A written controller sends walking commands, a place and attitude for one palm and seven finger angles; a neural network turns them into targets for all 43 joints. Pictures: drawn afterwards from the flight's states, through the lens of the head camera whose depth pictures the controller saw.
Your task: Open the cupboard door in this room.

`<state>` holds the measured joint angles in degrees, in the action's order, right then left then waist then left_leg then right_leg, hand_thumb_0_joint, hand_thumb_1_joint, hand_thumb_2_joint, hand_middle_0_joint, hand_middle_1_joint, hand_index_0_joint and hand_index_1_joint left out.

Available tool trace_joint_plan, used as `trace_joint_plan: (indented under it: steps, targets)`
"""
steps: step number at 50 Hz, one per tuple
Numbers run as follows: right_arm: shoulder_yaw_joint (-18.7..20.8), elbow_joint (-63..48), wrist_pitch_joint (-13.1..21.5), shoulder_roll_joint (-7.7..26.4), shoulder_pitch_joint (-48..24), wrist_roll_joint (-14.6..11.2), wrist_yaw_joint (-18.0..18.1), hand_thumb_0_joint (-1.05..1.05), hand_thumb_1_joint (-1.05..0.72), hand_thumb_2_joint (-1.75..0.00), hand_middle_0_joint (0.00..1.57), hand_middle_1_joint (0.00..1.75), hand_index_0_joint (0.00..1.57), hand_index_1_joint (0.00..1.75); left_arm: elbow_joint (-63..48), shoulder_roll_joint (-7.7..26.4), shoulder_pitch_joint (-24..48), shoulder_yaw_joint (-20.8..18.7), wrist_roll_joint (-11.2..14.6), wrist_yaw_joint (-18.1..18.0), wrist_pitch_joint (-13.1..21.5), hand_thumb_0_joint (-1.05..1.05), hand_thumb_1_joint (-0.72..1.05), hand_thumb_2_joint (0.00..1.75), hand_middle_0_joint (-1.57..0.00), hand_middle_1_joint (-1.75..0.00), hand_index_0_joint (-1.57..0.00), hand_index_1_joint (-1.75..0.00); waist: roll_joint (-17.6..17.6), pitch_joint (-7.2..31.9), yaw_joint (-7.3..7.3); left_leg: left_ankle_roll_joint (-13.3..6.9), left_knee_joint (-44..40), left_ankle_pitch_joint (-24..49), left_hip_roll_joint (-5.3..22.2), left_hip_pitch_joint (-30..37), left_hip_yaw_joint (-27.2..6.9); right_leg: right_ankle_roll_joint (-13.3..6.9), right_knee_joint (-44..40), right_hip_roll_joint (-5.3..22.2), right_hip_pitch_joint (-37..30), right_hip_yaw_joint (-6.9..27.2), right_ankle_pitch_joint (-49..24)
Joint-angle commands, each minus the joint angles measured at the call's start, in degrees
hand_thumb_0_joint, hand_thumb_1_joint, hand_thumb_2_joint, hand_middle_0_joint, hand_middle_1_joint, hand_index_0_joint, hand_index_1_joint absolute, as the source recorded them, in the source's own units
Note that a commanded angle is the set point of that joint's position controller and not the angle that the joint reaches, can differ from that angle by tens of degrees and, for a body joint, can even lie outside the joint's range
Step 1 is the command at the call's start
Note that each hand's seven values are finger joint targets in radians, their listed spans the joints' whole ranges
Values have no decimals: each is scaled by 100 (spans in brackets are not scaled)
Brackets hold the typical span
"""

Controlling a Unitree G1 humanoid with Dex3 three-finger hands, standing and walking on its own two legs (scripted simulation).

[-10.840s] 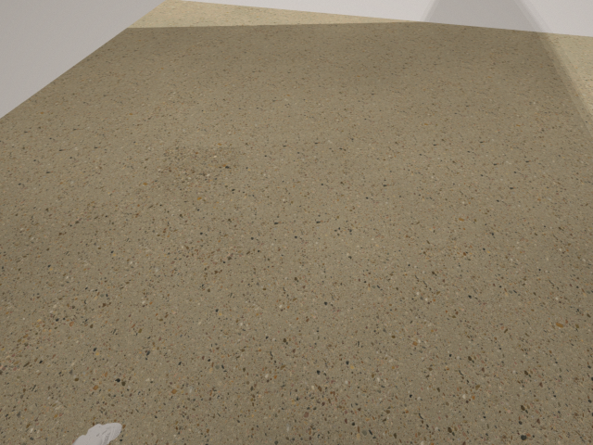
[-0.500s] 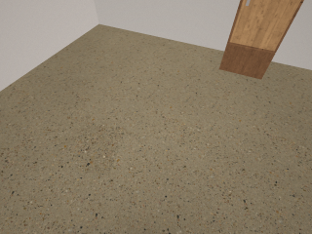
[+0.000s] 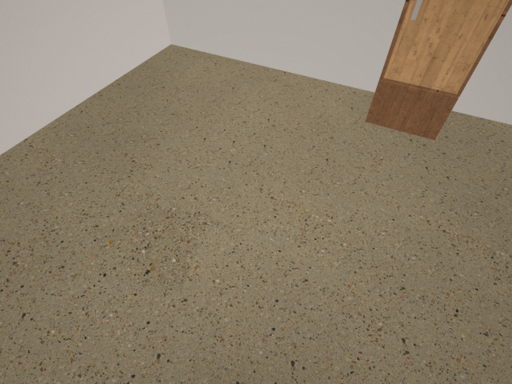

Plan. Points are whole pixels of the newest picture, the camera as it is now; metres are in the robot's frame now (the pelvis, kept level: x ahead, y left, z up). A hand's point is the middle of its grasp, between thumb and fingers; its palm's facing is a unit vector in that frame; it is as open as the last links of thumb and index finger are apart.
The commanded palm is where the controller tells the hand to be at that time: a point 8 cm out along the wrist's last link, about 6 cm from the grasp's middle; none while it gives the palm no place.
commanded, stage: stand and wait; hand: left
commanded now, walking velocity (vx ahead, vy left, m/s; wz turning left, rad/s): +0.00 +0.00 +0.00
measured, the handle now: (419, 0) +1.79 -0.70 -0.02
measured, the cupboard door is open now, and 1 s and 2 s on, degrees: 0 0 0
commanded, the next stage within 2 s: turn or walk to find it in 0.28 s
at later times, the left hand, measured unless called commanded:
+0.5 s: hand out of the picture +0.06 +0.24 -0.17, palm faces -0.06 -0.95 -0.31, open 7.4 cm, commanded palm none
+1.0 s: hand out of the picture +0.02 +0.22 -0.18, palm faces +0.06 -0.96 -0.28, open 7.4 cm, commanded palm none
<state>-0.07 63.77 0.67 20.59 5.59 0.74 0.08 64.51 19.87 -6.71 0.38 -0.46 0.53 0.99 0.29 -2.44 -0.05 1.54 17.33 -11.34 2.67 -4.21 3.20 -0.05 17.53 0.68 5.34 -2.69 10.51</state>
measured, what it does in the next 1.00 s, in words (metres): stands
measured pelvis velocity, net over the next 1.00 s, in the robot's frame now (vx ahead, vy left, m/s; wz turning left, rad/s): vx -0.03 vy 0.00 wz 0.08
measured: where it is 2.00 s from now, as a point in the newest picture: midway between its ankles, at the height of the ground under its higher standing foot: outside the picture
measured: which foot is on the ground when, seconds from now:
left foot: down 0.00-1.00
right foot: down 0.00-1.00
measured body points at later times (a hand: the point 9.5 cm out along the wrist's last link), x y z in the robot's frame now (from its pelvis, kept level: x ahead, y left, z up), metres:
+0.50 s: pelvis +0.00 +0.01 +0.00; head +0.01 +0.00 +0.45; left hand +0.07 +0.29 -0.14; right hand +0.06 -0.28 -0.14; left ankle -0.02 +0.13 -0.75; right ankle -0.01 -0.12 -0.75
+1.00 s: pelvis -0.03 +0.00 -0.01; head +0.00 +0.00 +0.44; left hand +0.01 +0.27 -0.16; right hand +0.03 -0.25 -0.16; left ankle -0.02 +0.13 -0.75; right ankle -0.01 -0.12 -0.75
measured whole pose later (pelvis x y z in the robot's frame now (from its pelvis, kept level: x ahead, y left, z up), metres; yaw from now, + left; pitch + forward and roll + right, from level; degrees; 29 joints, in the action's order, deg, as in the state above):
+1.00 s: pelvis -0.03 +0.00 -0.01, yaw +4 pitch -1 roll +0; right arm 1.1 62.1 -1.9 14.0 10.7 1.0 -0.4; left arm 61.3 14.5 -9.0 -0.4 -0.5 -0.9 -1.3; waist 0.7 -3.6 0.6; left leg 1.1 28.8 -13.9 1.0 -13.9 -1.0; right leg 0.3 27.9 2.9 12.6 -6.5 14.2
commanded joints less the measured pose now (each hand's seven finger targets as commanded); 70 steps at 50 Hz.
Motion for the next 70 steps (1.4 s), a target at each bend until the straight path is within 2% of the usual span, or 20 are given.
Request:
trace_joint_plan:
  steps: [1, 15, 19, 24, 27, 30, 34, 38, 45, 52, 54, 56, 57, 59, 60, 62, 64, 66, 68, 70]
  targets:
    - [207, -310, 153, 1159, -161, -26, 87, 0, -90, -90, 20, 30, 20, 30, -347, 1211, 208, -246, -2, -84, 132, 0, 90, 90, -20, -30, -20, -30, -36, 446, 7, -216, -184, 1064, 618, 168, -498, -135, -231, 780, -26, 596, -1278]
    - [238, -291, 174, 1141, -99, -25, 105, 0, -90, -90, 20, 30, 20, 30, -345, 1176, 147, -260, -6, -99, 118, 0, 90, 90, -20, -30, -20, -30, 14, 457, 3, -213, -171, 1259, 640, 237, -461, -135, -185, 771, -51, 576, -1388]
    - [171, -248, 48, 472, 328, 0, 152, 0, -90, -90, 20, 30, 20, 30, -353, 564, -108, -182, 0, -140, -75, 0, 90, 90, -20, -30, -20, -30, 46, 389, 47, -99, 194, 1505, 699, 281, -137, -52, 270, 697, 301, 603, -1826]
    - [225, -293, 53, 622, 287, -17, 142, 0, -90, -90, 20, 30, 20, 30, -402, 715, -120, -206, -19, -136, -46, 0, 90, 90, -20, -30, -20, -30, -23, 341, 17, -133, 150, 1028, 670, 29, -203, -65, 257, 641, 312, 709, -1442]
    - [290, -297, 167, 1021, 9, -42, 109, 0, -90, -90, 20, 30, 20, 30, -407, 1101, 43, -265, -19, -114, 114, 0, 90, 90, -20, -30, -20, -30, -134, 434, -18, -228, -58, 895, 636, 22, -403, -127, 33, 708, 97, 705, -1223]
    - [273, -270, 154, 877, 30, -37, 77, 0, -90, -90, 20, 30, 20, 30, -424, 1003, 69, -264, -9, -131, 97, 0, 90, 90, -20, -30, -20, -30, -30, 295, -21, -233, -42, 904, 590, -164, -500, -83, 84, 750, 90, 563, -1009]
    - [204, -238, 23, 346, 339, -12, 41, 0, -90, -90, 20, 30, 20, 30, -447, 537, -150, -220, -5, -187, -45, 0, 90, 90, -20, -30, -20, -30, 81, 308, -28, -178, 200, 931, 547, -517, -575, 39, 391, 782, 138, 334, -734]
    - [240, -248, 10, 479, 360, -16, 41, 0, -90, -90, 20, 30, 20, 30, -477, 679, -99, -226, -19, -176, -9, 0, 90, 90, -20, -30, -20, -30, -93, 308, -31, -179, 265, 688, 504, -521, -632, -13, 279, 800, 274, 409, -488]
    - [224, -365, -119, 122, 537, 10, 1, 0, -90, -90, 20, 30, 20, 30, -535, 442, -301, -246, -17, -213, -125, 0, 90, 90, -20, -30, -20, -30, -119, 152, -41, -126, 625, 414, 357, -1134, -675, -5, 363, 975, 385, 362, 31]
    - [348, -641, -202, 26, 777, 18, -16, 0, -90, -90, 20, 30, 20, 30, -838, 500, -283, -376, -49, -219, -177, 0, 90, 90, -20, -30, -20, -30, -538, 245, 52, -138, 1531, 97, 166, -1268, -595, -328, 381, 1449, 878, 374, 438]
    - [379, -726, -195, 58, 858, 32, -28, 0, -90, -90, 20, 30, 20, 30, -952, 396, -182, -391, -62, -217, -203, 0, 90, 90, -20, -30, -20, -30, -158, 190, 129, -238, 1258, 188, 320, -1313, -968, -190, 805, 1217, 1095, 79, 683]
    - [339, -712, -110, 200, 801, 62, 3, 0, -90, -90, 20, 30, 20, 30, -883, -5, -311, -281, -42, -216, -213, 0, 90, 90, -20, -30, -20, -30, 925, 212, 63, -545, 51, -208, 859, -1386, -2100, 168, 1650, 418, 1104, -333, 1045]
    - [381, -720, -53, 401, 662, 39, 50, 0, -90, -90, 20, 30, 20, 30, -807, -21, -420, -239, -57, -211, -187, 0, 90, 90, -20, -30, -20, -30, 1226, 260, -14, -754, -351, -365, 1078, -1330, -2500, 179, 1947, 240, 1013, -251, 1129]
    - [478, -736, 90, 915, 240, 1, 120, 0, -90, -90, 20, 30, 20, 30, -665, 474, -468, -316, -89, -150, -56, 0, 90, 90, -20, -30, -20, -30, 891, 461, -193, -923, -279, -272, 991, -1054, -2186, 21, 1588, 338, 722, 138, 1128]
    - [449, -688, 100, 805, 129, -9, 120, 0, -90, -90, 20, 30, 20, 30, -542, 431, -543, -305, -82, -142, -23, 0, 90, 90, -20, -30, -20, -30, 808, 489, -235, -817, -31, 36, 806, -1044, -1958, 34, 1053, 376, 488, 151, 647]
    - [342, -604, 54, 307, 260, -34, 78, 0, -90, -90, 20, 30, 20, 30, -385, 319, -671, -251, -56, -170, -9, 0, 90, 90, -20, -30, -20, -30, 411, 454, -144, -484, 395, 363, 430, -1263, -1435, 55, 562, 642, 102, 313, 34]
    - [275, -585, -66, -61, 414, -17, 45, 0, -90, -90, 20, 30, 20, 30, -387, 209, -645, -237, -48, -185, -57, 0, 90, 90, -20, -30, -20, -30, -232, 60, -76, -238, 685, -196, 138, -1600, -1106, -35, 212, 973, 418, 592, 609]
    - [250, -557, -115, -168, 567, 2, 49, 0, -90, -90, 20, 30, 20, 30, -414, 311, -592, -240, -45, -180, -59, 0, 90, 90, -20, -30, -20, -30, -722, 38, 3, -130, 1049, -166, -32, -1210, -728, -269, -191, 1319, 850, 893, 968]
    - [253, -496, -94, -60, 685, 11, 44, 0, -90, -90, 20, 30, 20, 30, -457, 384, -434, -248, -36, -175, -43, 0, 90, 90, -20, -30, -20, -30, -545, 172, 80, -138, 1013, 158, 37, -852, -753, -289, -100, 1209, 960, 747, 798]
    - [258, -463, -41, 168, 574, 12, 40, 0, -90, -90, 20, 30, 20, 30, -472, 451, -307, -266, -31, -167, -24, 0, 90, 90, -20, -30, -20, -30, -227, 151, 59, -193, 657, 429, 217, -856, -1037, -125, 156, 900, 852, 471, 698]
